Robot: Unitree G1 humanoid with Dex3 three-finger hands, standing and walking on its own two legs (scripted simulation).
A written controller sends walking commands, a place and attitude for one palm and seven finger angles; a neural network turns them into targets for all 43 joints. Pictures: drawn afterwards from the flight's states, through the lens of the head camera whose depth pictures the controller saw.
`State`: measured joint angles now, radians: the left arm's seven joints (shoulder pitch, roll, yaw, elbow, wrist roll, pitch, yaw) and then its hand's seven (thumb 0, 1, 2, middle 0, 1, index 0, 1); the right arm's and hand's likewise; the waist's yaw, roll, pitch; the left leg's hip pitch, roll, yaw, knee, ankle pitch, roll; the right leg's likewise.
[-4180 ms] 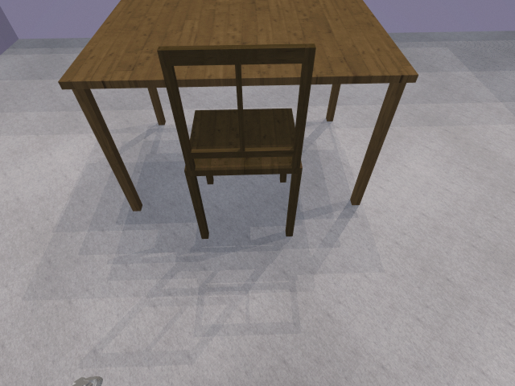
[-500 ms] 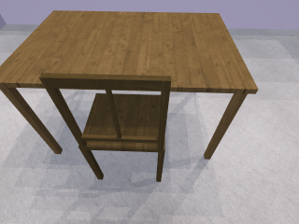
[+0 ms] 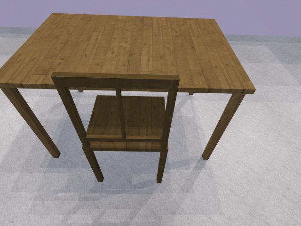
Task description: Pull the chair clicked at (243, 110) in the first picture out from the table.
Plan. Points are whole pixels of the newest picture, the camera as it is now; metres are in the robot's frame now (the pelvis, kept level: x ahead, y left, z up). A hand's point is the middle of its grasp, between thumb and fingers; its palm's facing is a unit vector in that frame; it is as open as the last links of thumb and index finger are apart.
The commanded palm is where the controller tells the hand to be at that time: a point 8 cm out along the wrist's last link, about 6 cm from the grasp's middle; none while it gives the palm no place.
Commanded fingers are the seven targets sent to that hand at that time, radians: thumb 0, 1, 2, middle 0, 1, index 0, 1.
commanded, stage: come to a stop and stand still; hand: left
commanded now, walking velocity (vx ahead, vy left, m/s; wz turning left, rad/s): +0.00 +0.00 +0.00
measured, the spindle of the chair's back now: (121, 115) +0.53 +0.15 -0.09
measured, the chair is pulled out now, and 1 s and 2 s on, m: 0.00 0.00 0.00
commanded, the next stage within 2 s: look again from close up in 0.14 s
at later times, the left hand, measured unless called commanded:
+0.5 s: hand out of the picture -0.01 +0.17 -0.18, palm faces +0.03 -0.98 -0.22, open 7.4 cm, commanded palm none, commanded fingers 0.00 0.90 0.90 -0.20 -0.30 -0.20 -0.30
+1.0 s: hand out of the picture +0.03 +0.15 -0.17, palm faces +0.01 -0.98 -0.21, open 7.3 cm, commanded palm none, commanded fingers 0.00 0.90 0.90 -0.20 -0.30 -0.20 -0.30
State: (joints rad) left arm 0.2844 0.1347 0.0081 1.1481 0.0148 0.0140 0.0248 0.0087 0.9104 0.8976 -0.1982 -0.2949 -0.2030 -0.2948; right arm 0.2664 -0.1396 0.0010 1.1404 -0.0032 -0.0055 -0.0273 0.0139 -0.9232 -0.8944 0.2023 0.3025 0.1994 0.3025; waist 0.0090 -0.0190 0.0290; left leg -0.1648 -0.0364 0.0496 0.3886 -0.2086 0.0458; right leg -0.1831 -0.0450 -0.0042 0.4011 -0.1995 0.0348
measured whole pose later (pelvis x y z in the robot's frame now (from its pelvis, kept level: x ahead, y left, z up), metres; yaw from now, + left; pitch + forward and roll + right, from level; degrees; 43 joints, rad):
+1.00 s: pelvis +0.02 -0.03 +0.00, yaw -1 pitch -1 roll +1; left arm 0.27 0.15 -0.01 1.10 0.01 -0.02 0.03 0.01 0.92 0.90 -0.20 -0.30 -0.20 -0.29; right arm 0.26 -0.17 0.02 1.13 -0.01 -0.03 -0.02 0.01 -0.91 -0.89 0.20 0.30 0.20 0.30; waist 0.00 0.01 0.03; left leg -0.14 -0.01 0.05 0.42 -0.26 0.01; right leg -0.18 -0.01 -0.01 0.47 -0.27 0.00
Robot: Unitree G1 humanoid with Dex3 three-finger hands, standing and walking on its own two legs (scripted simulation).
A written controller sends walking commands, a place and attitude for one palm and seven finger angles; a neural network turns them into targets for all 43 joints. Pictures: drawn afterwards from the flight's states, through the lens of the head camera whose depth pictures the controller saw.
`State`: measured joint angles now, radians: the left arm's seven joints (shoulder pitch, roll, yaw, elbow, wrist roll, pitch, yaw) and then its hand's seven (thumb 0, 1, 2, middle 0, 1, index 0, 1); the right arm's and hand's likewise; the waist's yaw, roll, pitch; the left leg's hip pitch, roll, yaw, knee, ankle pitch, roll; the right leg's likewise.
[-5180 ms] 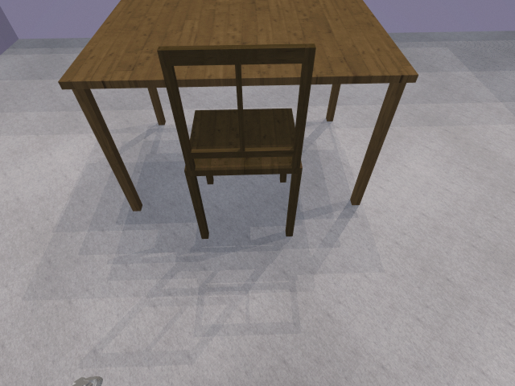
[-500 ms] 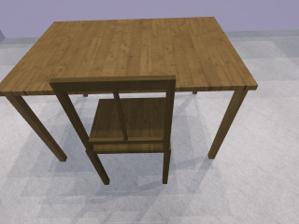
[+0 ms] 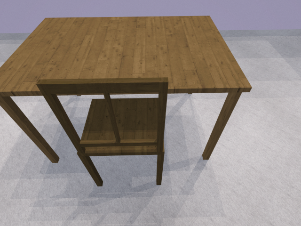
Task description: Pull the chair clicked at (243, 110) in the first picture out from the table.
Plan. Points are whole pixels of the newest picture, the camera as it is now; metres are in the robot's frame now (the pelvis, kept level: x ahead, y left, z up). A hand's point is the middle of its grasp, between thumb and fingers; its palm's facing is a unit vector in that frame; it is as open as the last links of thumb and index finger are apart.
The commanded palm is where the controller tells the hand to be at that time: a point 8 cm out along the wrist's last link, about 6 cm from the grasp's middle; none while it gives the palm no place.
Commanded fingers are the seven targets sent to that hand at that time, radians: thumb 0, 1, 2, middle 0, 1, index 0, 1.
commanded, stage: look again from close up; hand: left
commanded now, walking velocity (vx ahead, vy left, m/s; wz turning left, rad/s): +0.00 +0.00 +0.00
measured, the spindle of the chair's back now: (113, 120) +0.50 +0.18 -0.08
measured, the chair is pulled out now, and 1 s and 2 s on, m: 0.00 0.00 0.00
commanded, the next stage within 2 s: shuffle to correct the standing spot in 0.14 s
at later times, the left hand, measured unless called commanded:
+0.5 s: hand out of the picture -0.01 +0.15 -0.18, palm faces +0.06 -0.98 -0.16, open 7.4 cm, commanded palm none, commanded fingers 0.00 0.90 0.90 -0.20 -0.30 -0.20 -0.30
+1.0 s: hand out of the picture +0.05 +0.17 -0.17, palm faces +0.08 -0.97 -0.23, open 7.3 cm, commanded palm none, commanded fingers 0.00 0.90 0.90 -0.20 -0.30 -0.20 -0.30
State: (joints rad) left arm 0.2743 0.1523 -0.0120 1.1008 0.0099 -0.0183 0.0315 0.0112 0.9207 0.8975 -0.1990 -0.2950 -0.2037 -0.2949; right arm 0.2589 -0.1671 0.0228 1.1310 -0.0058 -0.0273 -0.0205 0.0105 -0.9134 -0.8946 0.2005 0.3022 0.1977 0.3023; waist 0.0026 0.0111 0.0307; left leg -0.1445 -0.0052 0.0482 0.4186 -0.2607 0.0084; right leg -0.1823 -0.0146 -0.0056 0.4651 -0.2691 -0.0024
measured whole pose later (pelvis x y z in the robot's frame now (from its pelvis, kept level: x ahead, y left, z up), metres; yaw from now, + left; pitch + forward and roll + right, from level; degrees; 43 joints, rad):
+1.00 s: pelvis +0.05 -0.01 +0.00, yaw +1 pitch +0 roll +1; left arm 0.29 0.15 0.03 1.07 0.01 -0.01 0.05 0.02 0.92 0.90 -0.20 -0.30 -0.20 -0.30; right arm 0.23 -0.16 -0.02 1.08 0.00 -0.02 -0.05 0.01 -0.92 -0.89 0.20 0.30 0.20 0.30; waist 0.01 -0.01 0.04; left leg -0.11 0.01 0.07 0.46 -0.26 0.00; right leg -0.16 -0.02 -0.04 0.55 -0.29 -0.01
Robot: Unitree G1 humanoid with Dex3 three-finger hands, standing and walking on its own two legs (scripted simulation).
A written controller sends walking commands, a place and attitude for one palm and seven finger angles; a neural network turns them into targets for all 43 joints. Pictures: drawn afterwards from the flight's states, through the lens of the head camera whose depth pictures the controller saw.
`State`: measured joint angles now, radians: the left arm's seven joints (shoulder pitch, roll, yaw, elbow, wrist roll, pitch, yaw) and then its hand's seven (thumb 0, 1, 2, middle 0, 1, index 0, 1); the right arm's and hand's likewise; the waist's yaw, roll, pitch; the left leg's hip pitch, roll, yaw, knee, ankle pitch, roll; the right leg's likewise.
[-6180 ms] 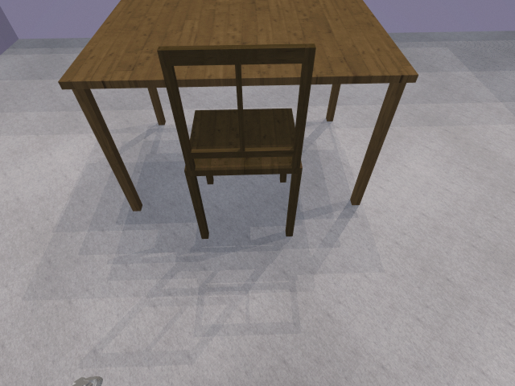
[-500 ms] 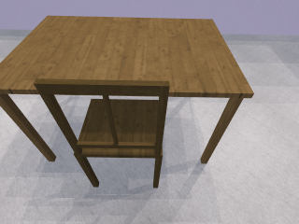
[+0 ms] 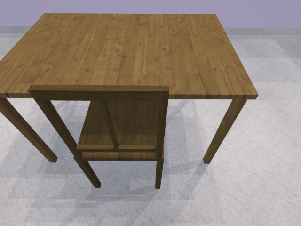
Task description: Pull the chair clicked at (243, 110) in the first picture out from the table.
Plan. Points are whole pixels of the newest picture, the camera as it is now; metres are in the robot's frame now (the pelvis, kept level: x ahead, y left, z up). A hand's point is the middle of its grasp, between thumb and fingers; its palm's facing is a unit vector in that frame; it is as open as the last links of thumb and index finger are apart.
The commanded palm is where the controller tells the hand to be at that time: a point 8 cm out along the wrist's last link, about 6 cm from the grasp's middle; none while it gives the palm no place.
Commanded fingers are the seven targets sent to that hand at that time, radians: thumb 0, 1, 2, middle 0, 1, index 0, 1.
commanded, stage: come to a stop and stand still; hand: left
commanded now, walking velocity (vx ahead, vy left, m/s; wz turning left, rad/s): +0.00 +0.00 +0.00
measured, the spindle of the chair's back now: (110, 126) +0.46 +0.19 -0.09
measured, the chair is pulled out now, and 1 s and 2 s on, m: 0.00 0.00 0.00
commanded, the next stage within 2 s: look again from close up in 1.72 s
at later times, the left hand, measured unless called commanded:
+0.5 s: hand out of the picture -0.09 +0.22 -0.18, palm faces +0.05 -0.98 -0.19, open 7.4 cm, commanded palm none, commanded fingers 0.00 0.90 0.90 -0.20 -0.30 -0.20 -0.30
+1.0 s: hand out of the picture -0.19 +0.19 -0.18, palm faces +0.12 -0.99 -0.12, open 7.4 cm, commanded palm none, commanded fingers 0.00 0.90 0.90 -0.20 -0.30 -0.20 -0.30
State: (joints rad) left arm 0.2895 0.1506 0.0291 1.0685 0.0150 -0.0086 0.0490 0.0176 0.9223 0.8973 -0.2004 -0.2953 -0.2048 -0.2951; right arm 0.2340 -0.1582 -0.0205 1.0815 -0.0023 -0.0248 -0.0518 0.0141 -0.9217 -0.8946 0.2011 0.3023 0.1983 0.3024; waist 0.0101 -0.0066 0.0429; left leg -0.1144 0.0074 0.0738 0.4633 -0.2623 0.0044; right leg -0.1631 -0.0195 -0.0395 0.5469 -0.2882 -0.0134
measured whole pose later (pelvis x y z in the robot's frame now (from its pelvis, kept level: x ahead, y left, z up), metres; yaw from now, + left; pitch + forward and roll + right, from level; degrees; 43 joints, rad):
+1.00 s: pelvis -0.13 +0.06 -0.01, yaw +2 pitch -2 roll -1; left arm 0.42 0.09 0.01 1.09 0.03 0.01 0.03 0.01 0.91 0.90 -0.20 -0.29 -0.20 -0.29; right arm 0.27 -0.14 -0.02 1.12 -0.01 0.03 -0.01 0.01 -0.92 -0.89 0.20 0.30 0.20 0.30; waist 0.02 0.00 0.01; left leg -0.34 -0.06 0.08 0.46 -0.21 0.07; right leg -0.30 -0.02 0.05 0.52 -0.31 0.00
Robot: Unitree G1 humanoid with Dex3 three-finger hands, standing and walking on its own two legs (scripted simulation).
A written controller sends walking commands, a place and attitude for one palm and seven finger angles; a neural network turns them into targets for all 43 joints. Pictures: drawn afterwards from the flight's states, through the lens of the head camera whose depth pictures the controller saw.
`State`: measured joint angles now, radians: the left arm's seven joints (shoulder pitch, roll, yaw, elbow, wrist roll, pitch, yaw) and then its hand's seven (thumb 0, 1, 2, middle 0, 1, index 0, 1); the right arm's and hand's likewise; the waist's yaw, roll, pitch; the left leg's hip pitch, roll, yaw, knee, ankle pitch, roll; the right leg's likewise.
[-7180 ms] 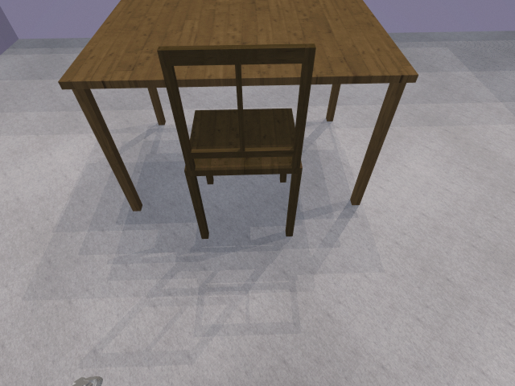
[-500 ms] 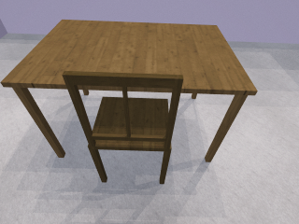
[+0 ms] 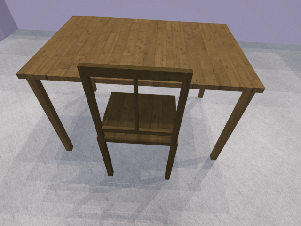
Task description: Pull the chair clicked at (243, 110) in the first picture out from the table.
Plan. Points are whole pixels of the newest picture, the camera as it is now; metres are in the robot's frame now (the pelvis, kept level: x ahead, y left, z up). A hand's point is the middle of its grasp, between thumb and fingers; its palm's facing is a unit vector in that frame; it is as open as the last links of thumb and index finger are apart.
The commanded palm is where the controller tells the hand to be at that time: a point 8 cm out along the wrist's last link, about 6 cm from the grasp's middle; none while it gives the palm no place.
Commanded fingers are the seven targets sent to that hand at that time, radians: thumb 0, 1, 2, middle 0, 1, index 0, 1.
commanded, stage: come to a stop and stand still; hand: left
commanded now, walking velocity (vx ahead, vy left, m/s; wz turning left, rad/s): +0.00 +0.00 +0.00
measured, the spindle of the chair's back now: (136, 106) +0.60 +0.11 -0.08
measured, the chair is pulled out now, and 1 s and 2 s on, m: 0.00 0.00 0.00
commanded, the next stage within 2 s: look again from close up in 0.72 s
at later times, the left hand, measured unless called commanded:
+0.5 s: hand out of the picture +0.01 +0.21 -0.17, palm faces -0.02 -0.98 -0.21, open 7.3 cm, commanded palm none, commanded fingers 0.00 0.90 0.90 -0.20 -0.30 -0.20 -0.30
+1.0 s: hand out of the picture -0.14 +0.15 -0.17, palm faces +0.02 -0.99 -0.12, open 7.4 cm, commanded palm none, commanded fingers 0.00 0.90 0.90 -0.20 -0.30 -0.20 -0.30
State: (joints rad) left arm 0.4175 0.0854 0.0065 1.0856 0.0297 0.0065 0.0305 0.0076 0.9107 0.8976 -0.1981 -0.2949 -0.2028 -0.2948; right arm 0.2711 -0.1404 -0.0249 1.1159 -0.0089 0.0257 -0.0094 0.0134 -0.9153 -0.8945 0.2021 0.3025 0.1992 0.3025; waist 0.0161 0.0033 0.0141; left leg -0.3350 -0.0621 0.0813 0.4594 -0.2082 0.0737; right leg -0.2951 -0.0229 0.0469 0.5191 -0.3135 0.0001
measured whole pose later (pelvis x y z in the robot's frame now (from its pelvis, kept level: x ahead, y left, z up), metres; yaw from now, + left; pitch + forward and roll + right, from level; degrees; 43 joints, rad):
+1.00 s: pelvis -0.06 +0.01 +0.01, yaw -2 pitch -1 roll +0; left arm 0.47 0.08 -0.02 1.14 0.02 -0.01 0.04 0.01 0.91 0.90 -0.20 -0.29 -0.20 -0.29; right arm 0.27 -0.15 -0.01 1.14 0.00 0.01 -0.02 0.01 -0.92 -0.89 0.20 0.30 0.20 0.30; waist 0.01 0.00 0.00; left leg -0.27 -0.06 0.07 0.34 -0.07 0.07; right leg -0.14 0.00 -0.01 0.42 -0.28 0.00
